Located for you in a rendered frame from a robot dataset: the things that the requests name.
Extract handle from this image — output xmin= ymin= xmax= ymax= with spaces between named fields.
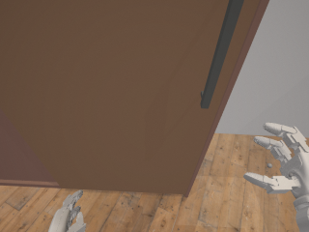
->
xmin=200 ymin=0 xmax=244 ymax=109

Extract right robot forearm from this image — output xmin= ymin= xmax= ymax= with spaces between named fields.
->
xmin=293 ymin=194 xmax=309 ymax=232

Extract wardrobe door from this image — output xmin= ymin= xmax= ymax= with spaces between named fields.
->
xmin=0 ymin=108 xmax=56 ymax=182
xmin=0 ymin=0 xmax=260 ymax=194

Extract right robot hand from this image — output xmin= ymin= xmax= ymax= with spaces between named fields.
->
xmin=243 ymin=122 xmax=309 ymax=198

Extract left robot hand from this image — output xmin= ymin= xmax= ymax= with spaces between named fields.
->
xmin=48 ymin=189 xmax=87 ymax=232

